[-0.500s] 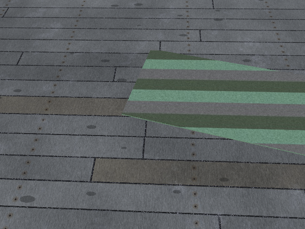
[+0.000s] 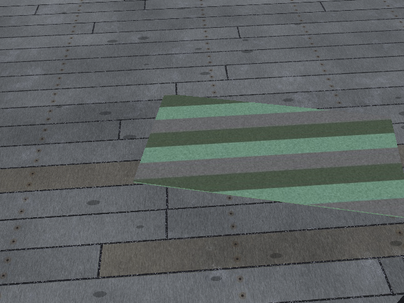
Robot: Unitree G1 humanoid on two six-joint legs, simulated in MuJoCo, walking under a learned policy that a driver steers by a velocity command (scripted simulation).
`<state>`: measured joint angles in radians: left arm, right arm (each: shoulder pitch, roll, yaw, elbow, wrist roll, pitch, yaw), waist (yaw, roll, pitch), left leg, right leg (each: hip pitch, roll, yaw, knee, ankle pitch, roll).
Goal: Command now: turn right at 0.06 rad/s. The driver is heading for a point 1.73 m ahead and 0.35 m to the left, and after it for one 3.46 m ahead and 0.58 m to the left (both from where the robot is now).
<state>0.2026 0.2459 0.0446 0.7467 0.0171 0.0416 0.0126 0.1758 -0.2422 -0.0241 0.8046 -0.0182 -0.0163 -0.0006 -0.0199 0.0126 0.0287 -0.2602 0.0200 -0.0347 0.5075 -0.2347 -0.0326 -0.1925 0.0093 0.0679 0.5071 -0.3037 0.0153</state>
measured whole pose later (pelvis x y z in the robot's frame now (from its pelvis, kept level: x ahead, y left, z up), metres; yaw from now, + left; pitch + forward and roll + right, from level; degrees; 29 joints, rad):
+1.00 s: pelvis +0.00 +0.00 +0.00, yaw +1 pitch -2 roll +0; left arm 0.27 0.20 0.01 1.06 0.00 0.00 0.04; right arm 0.22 -0.21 -0.03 1.10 0.00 0.01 -0.05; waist -0.01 0.00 0.04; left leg -0.23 0.03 -0.05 0.50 -0.24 -0.04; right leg -0.16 0.01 0.05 0.49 -0.30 0.01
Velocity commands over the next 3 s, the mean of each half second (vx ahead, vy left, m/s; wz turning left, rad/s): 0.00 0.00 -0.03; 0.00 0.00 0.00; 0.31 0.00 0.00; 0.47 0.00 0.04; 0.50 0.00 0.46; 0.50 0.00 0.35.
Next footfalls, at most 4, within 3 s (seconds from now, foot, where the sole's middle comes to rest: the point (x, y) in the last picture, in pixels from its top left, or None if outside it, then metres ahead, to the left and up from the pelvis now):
1.66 right None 0.43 -0.11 -0.77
2.22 left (174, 239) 0.74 0.13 -0.77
2.70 right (201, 168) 1.07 0.02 -0.77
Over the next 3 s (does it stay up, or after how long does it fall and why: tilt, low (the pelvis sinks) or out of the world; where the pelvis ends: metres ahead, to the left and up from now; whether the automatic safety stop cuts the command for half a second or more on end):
stays up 1.01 0.10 0.01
